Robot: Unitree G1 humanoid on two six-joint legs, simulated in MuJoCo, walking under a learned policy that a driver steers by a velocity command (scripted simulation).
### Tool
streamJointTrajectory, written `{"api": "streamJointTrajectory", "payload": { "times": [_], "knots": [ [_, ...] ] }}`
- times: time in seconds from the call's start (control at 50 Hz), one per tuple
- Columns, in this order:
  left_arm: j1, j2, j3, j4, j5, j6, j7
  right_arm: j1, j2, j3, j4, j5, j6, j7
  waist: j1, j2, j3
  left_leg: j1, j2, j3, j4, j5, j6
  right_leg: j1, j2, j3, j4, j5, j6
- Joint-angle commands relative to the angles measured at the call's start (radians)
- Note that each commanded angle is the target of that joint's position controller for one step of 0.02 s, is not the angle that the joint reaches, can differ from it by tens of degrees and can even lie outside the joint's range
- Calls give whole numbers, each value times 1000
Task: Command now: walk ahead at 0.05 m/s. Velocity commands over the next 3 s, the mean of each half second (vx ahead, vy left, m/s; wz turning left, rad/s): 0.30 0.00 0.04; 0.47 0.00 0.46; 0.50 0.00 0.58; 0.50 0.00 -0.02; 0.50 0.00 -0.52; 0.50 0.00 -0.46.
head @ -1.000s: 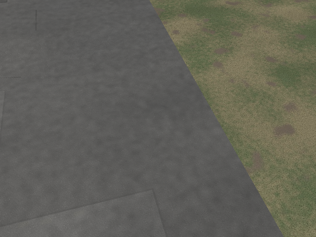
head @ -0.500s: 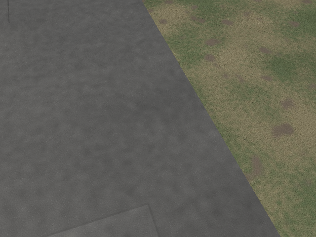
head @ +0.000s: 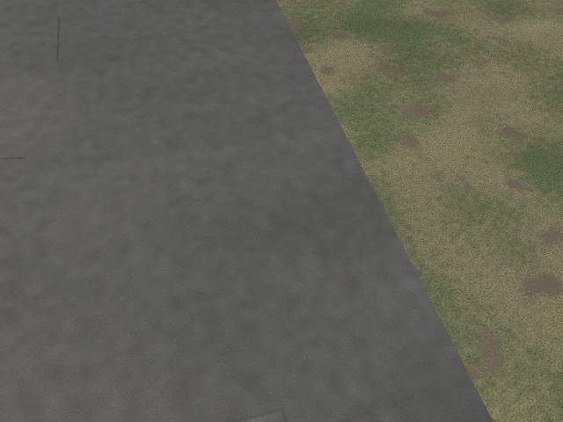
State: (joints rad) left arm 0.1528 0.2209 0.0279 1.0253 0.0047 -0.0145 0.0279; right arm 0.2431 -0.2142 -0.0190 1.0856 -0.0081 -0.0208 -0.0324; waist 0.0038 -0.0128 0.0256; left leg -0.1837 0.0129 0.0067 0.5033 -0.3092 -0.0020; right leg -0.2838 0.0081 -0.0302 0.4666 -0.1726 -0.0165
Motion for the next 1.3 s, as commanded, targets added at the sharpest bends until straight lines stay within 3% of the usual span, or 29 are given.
{"api": "streamJointTrajectory", "payload": {
  "times": [0.02, 0.06, 0.1, 0.16, 0.2, 0.26, 0.28, 0.3, 0.32, 0.38, 0.42, 0.52, 0.64, 0.74, 0.76, 0.78, 0.8, 0.82, 0.84, 0.86, 0.88, 0.94, 1.0, 1.14, 1.2, 1.24, 1.26, 1.28, 1.3],
  "knots": [
    [-3, 88, 16, -15, -6, -9, 0, 68, -104, -17, -10, 5, -10, -1, -14, 49, -53, -51, 42, -44, -133, 53, 36, 112, -26, 32, -20, 49, -35],
    [-10, 92, 21, -6, -14, -6, -1, 83, -149, -33, -13, 17, -2, -3, -24, 94, -7, -60, 72, -107, -176, -218, 94, 27, 27, -25, 66, -218, -33],
    [-71, 86, 21, -31, -18, -23, -8, 122, -196, -50, -21, 29, -11, -4, -53, 151, 87, -7, 218, -308, -282, -405, 185, -174, 35, -47, 193, -264, -39],
    [-118, 83, 22, -58, -31, -67, -31, 149, -186, -59, -20, 27, -47, -4, -56, 162, 145, 115, 345, -427, -293, -171, 252, -357, -48, 20, 305, -284, -72],
    [-104, 87, 25, -56, -40, -85, -45, 125, -175, -61, -34, 35, -53, 4, -32, 136, 116, 148, 315, -338, -256, -16, 216, -309, -63, 11, 208, -275, -80],
    [124, 118, 56, 41, -36, -78, -45, 38, -186, -63, -73, 36, -44, 14, 85, 108, 18, -118, 166, -138, -121, 163, 132, 214, 33, -64, 46, -29, -68],
    [260, 187, 80, 68, -33, -75, -36, -4, -152, -52, -97, 33, -49, 16, 146, -30, -22, -241, 73, -19, 146, 240, 71, 359, -101, 148, -59, -117, -124],
    [381, 282, 98, 84, -33, -76, -37, 9, -73, -33, -133, 22, -68, 12, 164, -298, -101, -463, -57, 53, 504, -55, 4, 538, -334, 590, -226, -168, -266],
    [342, 205, 67, 81, -18, -89, -40, -15, -99, -41, -143, 35, -83, 14, 130, -211, -84, -567, -35, -78, 701, -235, 18, 518, -394, 706, -261, -170, -297],
    [168, 122, 33, 23, -11, -108, -50, -28, -122, -55, -138, 55, -100, 28, 44, -45, 36, -624, 93, -88, 701, 0, 78, 379, -309, 384, -264, 2, -205],
    [170, 95, 20, 26, -2, -102, -48, -17, -109, -64, -130, 48, -82, 35, 24, -67, 29, -545, 113, -69, 622, 81, 77, 325, -247, 218, -279, 176, -153],
    [186, 141, 24, 31, 15, -95, -17, -150, -55, -50, -196, 41, -58, 45, 27, -30, 79, -561, 83, -64, 383, 256, 42, 243, -220, 44, -348, 291, -144],
    [256, 153, 30, 41, -4, -89, -3, -333, -44, -28, -291, 36, -58, 78, 64, -19, 117, -494, 51, 37, 127, 375, 75, 304, -242, -93, -356, 381, -121],
    [206, 211, 49, -3, 1, -49, 13, -172, -141, -76, -304, 39, -51, 105, -78, -108, -48, -225, -72, 133, 126, 179, 164, 426, -275, -160, 41, 1060, -83],
    [183, 216, 49, -21, 0, -44, 14, -12, -195, -106, -267, 40, -46, 99, -160, -96, -129, 6, -97, 112, 68, 210, 199, 328, -246, -169, 258, 1011, -60],
    [189, 197, 39, -47, 11, -54, 10, 135, -271, -134, -244, 35, -31, 75, -204, 26, -226, 301, 53, -145, 39, 130, 259, 72, -189, -170, 585, 644, -26],
    [271, 46, -3, -90, 7, -93, -18, 102, -319, -137, -277, 33, -32, 67, -84, 269, -341, 602, 327, -778, -125, -35, 481, -357, 62, -50, 990, -325, 34],
    [160, 137, 16, -120, -27, -146, -40, 123, -245, -113, -263, 20, -38, 65, -140, 166, -361, 599, 318, -844, -238, -94, 448, -473, 24, 161, 1059, -339, -10],
    [78, 183, 28, -159, -60, -165, -44, 75, -195, -101, -269, 15, -51, 61, -122, 126, -221, 481, 282, -674, -248, -40, 390, -524, -32, 153, 1007, -263, -38],
    [61, 174, 30, -161, -50, -169, -35, -8, -165, -90, -286, 17, -65, 69, -60, -11, -118, 292, 234, -544, -266, 88, 354, -476, -79, 144, 895, -193, -38],
    [71, 182, 43, -152, -31, -156, -23, -67, -137, -81, -303, 16, -73, 71, -20, -38, -85, 164, 192, -449, -275, 179, 322, -401, -113, 139, 796, -162, -27],
    [99, 153, 50, -177, 0, -112, -15, -86, -155, -78, -319, 18, -72, 57, 37, 1, -38, -53, 143, -350, -317, 279, 317, -289, -143, 119, 651, -138, 25],
    [-28, 134, 45, -233, 17, -97, -3, -22, -206, -92, -319, 18, -70, 33, 3, 32, -4, -128, 102, -287, -332, 282, 302, -311, -121, 89, 435, 34, 72],
    [-231, 131, 35, -317, -10, -115, -25, 100, -201, -93, -299, 35, -48, 21, -84, 97, -20, -52, 81, -321, -225, 174, 217, -219, -31, 98, 54, 267, 64],
    [-223, 171, 47, -332, -15, -133, -41, 110, -202, -94, -308, 30, -37, 13, -61, 124, -38, 48, 118, -417, -123, 188, 205, -178, -15, 113, -5, 136, 36],
    [-77, 207, 67, -298, -11, -145, -38, 89, -175, -84, -327, 25, -33, 11, 21, 146, -98, 30, 75, -414, 4, 264, 168, 29, -23, 97, -59, 106, -15],
    [79, 259, 83, -280, 7, -149, -31, 73, -119, -63, -350, 15, -38, 16, 93, 82, -227, -79, 19, -340, 249, 219, 130, 283, -164, 215, -24, 78, -81],
    [217, 344, 108, -251, 22, -133, -25, 191, -67, -47, -378, 42, -50, 18, 70, -204, -376, -435, -126, -181, 580, -105, 51, 654, -397, 630, -76, -114, -240],
    [218, 277, 95, -248, -4, -123, -32, 214, -143, -53, -377, 53, -53, 17, 68, -271, -366, -599, -62, -184, 753, -281, 40, 673, -457, 834, -143, -312, -259]
  ]
}}
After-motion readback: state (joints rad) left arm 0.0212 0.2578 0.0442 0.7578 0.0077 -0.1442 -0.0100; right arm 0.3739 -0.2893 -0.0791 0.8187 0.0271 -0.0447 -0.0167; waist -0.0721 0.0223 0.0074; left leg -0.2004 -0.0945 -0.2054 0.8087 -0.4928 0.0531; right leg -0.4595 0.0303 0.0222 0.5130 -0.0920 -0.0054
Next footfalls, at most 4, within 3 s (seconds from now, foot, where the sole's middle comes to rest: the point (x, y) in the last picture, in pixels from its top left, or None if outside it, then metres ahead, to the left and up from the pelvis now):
0.78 left None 0.48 0.10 -0.77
1.26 right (292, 311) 0.80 -0.01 -0.77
1.76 left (151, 290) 0.87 0.38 -0.77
2.28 right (198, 192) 1.24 0.29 -0.77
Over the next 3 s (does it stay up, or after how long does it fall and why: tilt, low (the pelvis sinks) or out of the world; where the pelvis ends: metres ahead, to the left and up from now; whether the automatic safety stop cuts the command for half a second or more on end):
stays up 1.42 0.44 0.01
